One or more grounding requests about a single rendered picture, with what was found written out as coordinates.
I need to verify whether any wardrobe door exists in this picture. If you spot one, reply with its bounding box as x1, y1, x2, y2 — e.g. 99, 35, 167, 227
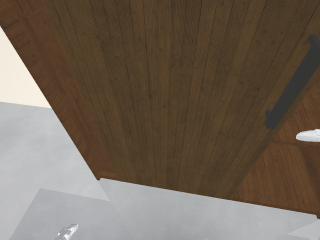
8, 0, 115, 173
42, 0, 320, 200

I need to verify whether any handle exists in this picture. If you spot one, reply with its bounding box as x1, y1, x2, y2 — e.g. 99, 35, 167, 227
20, 13, 70, 93
265, 34, 320, 130

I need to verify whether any right robot hand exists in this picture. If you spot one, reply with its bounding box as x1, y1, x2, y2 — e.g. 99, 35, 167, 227
296, 129, 320, 142

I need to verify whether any left robot hand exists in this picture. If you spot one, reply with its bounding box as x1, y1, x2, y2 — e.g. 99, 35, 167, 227
54, 223, 78, 240

